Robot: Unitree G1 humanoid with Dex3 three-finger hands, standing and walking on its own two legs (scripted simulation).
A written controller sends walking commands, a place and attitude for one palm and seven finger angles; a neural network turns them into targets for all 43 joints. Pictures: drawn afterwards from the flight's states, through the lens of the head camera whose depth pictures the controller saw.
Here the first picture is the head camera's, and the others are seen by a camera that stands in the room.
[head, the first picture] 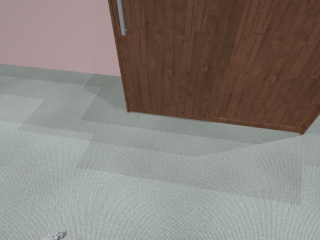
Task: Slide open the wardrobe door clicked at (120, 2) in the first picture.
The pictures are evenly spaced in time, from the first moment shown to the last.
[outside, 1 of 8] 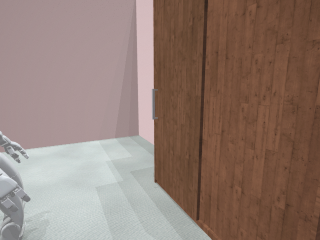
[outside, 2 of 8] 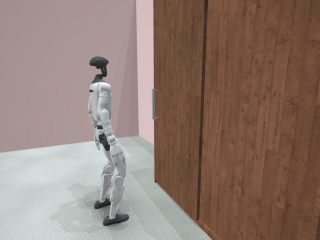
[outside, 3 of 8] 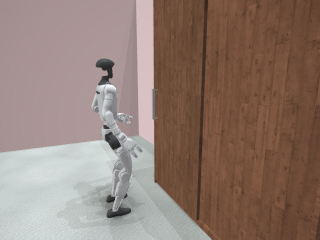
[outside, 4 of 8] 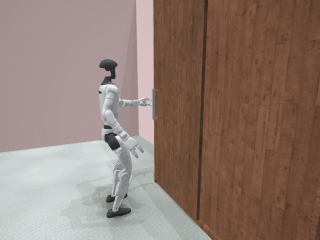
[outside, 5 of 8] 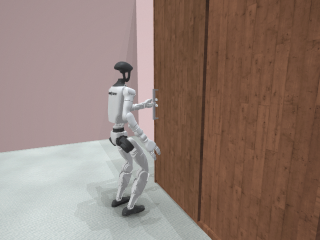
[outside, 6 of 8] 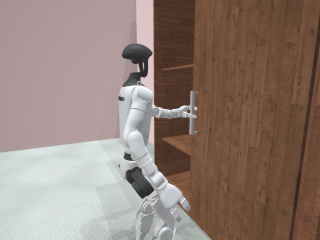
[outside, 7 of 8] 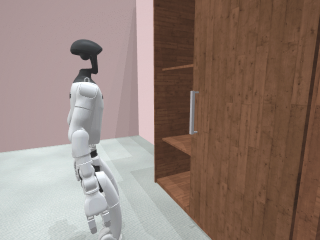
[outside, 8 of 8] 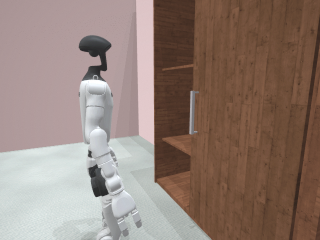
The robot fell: no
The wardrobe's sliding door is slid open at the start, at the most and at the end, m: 0.00 0.66 0.65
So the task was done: yes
